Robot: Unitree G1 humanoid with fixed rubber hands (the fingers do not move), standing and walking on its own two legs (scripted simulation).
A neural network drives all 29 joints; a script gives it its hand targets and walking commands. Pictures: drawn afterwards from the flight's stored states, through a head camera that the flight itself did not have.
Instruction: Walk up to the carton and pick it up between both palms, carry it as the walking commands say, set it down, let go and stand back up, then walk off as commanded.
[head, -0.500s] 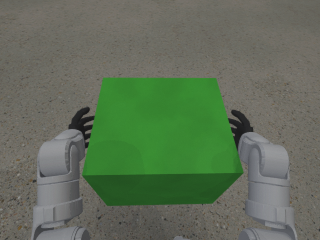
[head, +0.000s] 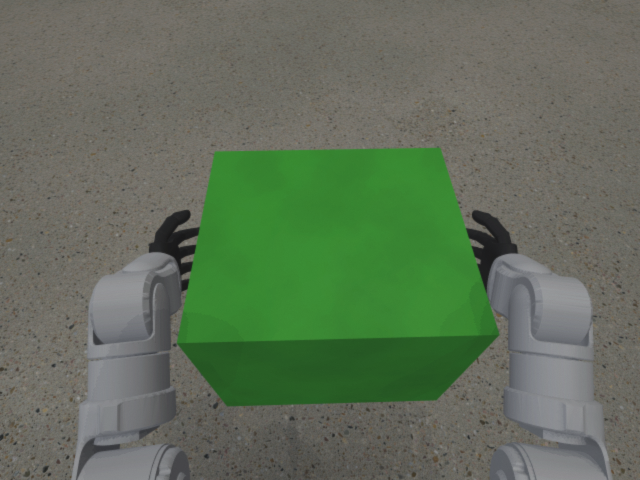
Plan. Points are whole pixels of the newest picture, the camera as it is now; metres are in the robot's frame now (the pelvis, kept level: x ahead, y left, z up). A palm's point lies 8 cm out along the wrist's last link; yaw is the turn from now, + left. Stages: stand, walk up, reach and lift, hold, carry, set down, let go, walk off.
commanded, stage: carry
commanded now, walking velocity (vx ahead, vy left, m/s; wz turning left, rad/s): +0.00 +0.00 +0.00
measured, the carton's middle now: (330, 281) +0.37 -0.03 +0.03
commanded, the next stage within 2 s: none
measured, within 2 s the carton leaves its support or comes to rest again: neither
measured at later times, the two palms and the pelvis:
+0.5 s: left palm (142, 291) +0.31 +0.17 +0.14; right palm (521, 293) +0.28 -0.21 +0.13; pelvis -0.04 +0.00 +0.01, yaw -2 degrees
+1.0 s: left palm (119, 315) +0.29 +0.19 +0.11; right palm (492, 306) +0.28 -0.19 +0.12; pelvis -0.04 +0.01 +0.01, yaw -2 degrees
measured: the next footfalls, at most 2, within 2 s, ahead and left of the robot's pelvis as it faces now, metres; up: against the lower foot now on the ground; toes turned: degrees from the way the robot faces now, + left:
left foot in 0.10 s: +0.04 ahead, +0.13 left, +0.00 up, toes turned -3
